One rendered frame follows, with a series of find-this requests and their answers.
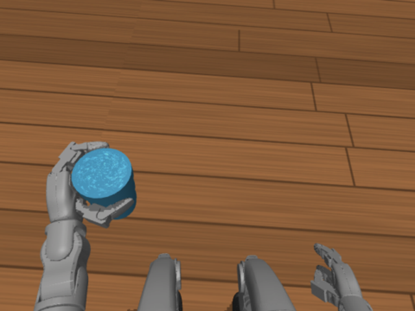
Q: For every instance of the right robot arm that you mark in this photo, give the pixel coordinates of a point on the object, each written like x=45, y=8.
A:
x=353, y=303

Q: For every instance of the cup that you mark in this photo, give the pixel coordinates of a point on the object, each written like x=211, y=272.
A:
x=105, y=176

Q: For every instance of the left robot hand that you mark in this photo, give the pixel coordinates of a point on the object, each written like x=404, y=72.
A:
x=63, y=200

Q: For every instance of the left robot arm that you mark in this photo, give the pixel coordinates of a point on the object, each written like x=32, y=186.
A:
x=64, y=255

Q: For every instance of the right robot hand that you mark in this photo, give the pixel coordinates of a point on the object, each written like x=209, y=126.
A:
x=338, y=283

